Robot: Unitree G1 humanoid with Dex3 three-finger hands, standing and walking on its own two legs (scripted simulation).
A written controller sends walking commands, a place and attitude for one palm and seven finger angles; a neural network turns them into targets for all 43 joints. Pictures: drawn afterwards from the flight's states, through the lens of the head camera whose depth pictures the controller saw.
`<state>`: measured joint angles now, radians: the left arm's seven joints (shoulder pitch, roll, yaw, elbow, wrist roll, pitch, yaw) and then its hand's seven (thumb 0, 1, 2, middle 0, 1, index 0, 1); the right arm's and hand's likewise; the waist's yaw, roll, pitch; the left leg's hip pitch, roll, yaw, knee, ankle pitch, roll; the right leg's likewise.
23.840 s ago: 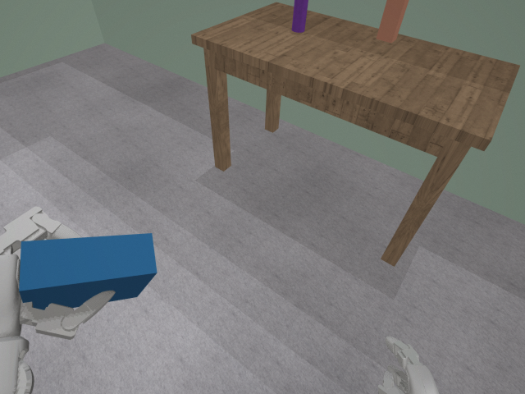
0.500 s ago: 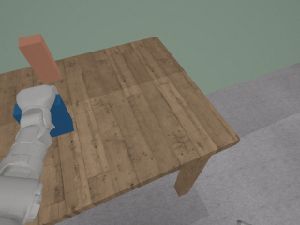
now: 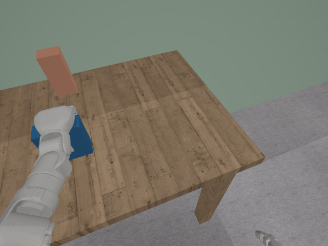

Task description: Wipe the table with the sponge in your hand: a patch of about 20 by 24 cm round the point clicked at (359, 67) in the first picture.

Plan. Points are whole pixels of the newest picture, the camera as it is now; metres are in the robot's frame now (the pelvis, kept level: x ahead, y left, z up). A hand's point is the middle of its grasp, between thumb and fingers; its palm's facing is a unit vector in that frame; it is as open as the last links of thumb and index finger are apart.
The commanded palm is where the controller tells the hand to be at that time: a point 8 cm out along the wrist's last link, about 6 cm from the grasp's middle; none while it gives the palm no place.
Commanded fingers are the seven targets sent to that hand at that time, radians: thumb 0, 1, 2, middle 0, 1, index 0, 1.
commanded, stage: wipe back along the middle lane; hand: left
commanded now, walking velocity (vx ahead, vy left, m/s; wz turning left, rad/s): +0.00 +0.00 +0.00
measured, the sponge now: (67, 144) +0.37 +0.31 +0.01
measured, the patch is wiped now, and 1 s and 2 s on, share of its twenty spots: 0.35 0.60 0.65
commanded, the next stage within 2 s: slide across to the third lane in 1.12 s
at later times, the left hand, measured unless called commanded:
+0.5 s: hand (70, 144) +0.34 +0.27 +0.06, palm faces -0.02 +0.00 -1.00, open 9.2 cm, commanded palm +0.30 +0.24 +0.09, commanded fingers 0.00 0.10 1.30 -1.20 -1.60 -1.20 -1.60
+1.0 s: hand (73, 162) +0.29 +0.25 +0.06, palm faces +0.02 -0.05 -1.00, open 9.2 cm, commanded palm +0.25 +0.22 +0.09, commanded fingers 0.00 0.10 1.30 -1.20 -1.60 -1.20 -1.60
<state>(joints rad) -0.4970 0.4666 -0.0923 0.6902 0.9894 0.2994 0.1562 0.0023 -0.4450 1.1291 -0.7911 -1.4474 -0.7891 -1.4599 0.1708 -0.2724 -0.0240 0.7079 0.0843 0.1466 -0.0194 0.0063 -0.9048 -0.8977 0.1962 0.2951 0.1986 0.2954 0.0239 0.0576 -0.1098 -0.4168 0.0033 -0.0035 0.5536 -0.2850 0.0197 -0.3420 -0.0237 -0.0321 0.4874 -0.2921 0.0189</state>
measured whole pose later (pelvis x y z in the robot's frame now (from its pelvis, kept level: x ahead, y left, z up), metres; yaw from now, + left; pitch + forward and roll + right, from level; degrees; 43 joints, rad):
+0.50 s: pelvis +0.01 -0.01 +0.00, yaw +1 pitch +6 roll -1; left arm -0.31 0.39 -0.17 0.41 0.99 0.42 0.15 0.01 -0.43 1.11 -0.78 -1.46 -0.78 -1.47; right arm 0.11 -0.27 0.00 0.68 0.09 0.15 -0.01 0.01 -0.90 -0.90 0.20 0.30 0.20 0.30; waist 0.06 0.08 -0.10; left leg -0.36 0.00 -0.01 0.55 -0.30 0.01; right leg -0.29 -0.03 -0.04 0.50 -0.32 0.02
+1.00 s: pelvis +0.01 -0.02 +0.00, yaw +0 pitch +4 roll +0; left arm -0.04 0.37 -0.17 0.09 0.97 0.48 0.15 0.04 -0.42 1.10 -0.77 -1.46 -0.78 -1.46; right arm 0.07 -0.28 0.01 0.64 0.09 0.12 0.00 0.01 -0.91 -0.90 0.19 0.30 0.20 0.30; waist 0.08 0.09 -0.09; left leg -0.30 0.01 0.00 0.53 -0.30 0.00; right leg -0.25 -0.02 -0.03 0.51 -0.33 0.00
